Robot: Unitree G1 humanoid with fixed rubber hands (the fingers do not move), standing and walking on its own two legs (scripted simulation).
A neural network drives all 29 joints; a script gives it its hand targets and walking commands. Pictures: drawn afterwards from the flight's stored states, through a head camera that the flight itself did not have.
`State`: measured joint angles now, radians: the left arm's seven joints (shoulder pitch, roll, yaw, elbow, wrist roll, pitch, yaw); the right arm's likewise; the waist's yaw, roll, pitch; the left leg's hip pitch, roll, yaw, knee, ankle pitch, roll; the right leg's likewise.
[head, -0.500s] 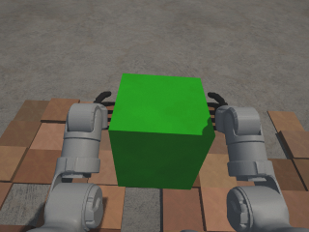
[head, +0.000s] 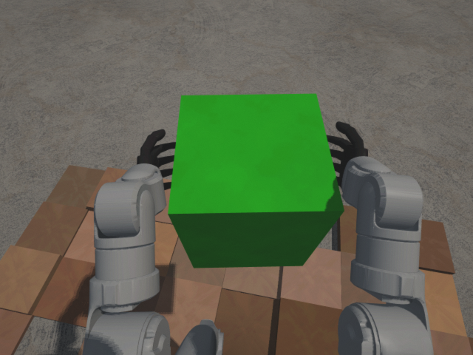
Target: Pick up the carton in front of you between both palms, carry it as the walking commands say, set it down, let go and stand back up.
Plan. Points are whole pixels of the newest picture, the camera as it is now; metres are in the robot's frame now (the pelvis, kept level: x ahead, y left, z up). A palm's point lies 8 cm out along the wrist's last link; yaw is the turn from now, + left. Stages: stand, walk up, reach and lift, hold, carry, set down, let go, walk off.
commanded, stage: carry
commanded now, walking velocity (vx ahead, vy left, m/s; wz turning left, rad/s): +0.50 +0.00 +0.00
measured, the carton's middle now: (248, 190) +0.39 +0.04 +0.04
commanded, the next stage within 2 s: none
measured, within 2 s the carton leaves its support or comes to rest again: neither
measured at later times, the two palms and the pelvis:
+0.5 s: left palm (209, 12) +0.69 +0.14 +0.19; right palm (368, 20) +0.69 -0.16 +0.19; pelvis +0.31 -0.01 +0.00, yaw +1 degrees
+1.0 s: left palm out of the picture +0.97 +0.03 +0.18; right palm out of the picture +0.97 -0.27 +0.18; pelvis +0.59 -0.10 +0.01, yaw -3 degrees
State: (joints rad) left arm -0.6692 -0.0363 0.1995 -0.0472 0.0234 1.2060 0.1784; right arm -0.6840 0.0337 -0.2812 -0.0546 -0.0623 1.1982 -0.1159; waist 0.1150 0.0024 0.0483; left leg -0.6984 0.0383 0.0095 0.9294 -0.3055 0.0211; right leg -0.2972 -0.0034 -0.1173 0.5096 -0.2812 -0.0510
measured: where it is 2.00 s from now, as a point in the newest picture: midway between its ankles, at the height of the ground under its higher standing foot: (286, 158)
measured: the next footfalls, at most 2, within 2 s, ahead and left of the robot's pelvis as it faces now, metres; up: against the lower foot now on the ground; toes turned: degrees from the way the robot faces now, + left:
left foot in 0.10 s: +0.25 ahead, +0.13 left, +0.00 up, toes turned +4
right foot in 0.56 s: +0.54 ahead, -0.13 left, +0.01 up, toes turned -6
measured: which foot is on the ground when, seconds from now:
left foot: up 0.00-0.08, down 0.10-0.58, up 0.60-1.00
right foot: down 0.00-0.10, up 0.12-0.54, down 0.56-1.00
